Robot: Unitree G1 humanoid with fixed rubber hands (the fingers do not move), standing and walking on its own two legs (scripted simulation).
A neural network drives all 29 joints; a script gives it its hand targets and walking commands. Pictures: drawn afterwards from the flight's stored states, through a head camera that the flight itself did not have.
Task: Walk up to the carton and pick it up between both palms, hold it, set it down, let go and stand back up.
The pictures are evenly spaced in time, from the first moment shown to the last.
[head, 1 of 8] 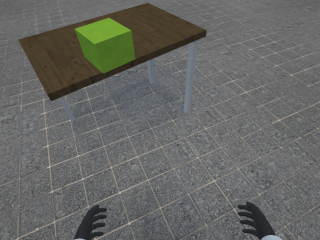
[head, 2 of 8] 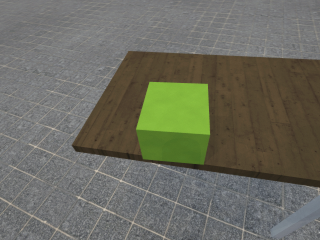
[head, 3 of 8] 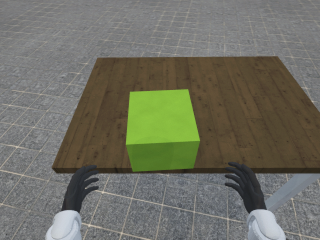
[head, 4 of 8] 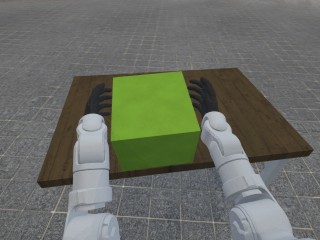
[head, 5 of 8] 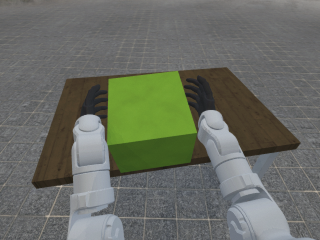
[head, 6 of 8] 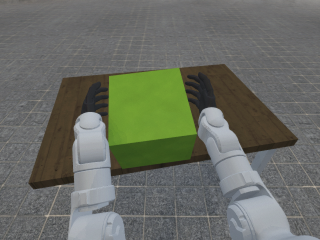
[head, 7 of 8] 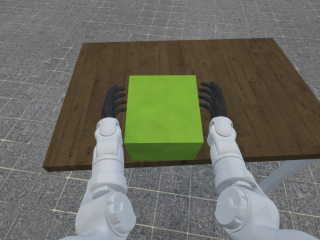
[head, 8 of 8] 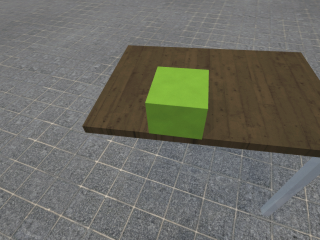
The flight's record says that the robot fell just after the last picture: no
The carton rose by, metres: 0.14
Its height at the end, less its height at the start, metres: +0.00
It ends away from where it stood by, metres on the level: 0.01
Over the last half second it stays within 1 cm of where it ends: yes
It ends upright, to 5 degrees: yes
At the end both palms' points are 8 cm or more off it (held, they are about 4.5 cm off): yes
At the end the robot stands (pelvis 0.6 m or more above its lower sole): yes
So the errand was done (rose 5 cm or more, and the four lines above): yes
